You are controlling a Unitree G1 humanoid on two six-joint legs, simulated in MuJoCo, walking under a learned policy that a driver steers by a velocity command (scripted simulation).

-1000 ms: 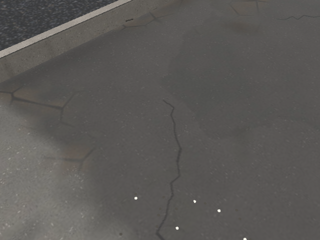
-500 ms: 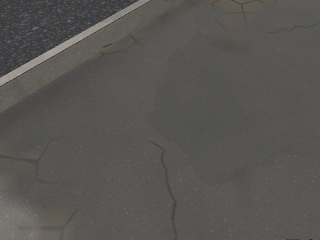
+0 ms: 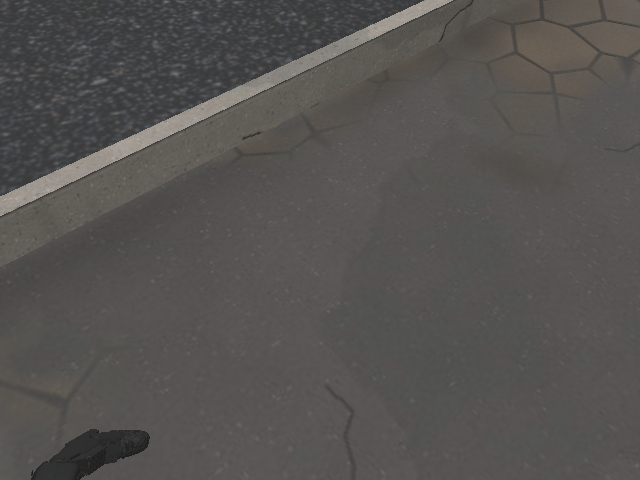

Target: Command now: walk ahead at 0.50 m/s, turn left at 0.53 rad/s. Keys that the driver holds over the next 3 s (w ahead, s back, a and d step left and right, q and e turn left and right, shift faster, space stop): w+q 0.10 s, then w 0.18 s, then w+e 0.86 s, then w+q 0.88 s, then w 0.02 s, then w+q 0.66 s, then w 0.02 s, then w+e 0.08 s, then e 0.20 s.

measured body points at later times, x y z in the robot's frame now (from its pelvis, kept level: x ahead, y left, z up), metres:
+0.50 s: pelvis +0.27 +0.00 +0.00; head +0.30 +0.01 +0.45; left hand +0.21 +0.28 -0.13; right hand +0.54 -0.19 -0.07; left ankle +0.40 +0.16 -0.72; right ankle +0.20 -0.14 -0.74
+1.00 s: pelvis +0.52 +0.01 -0.01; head +0.55 +0.00 +0.44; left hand +0.78 +0.21 -0.09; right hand +0.48 -0.28 -0.14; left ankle +0.40 +0.16 -0.74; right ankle +0.65 -0.14 -0.72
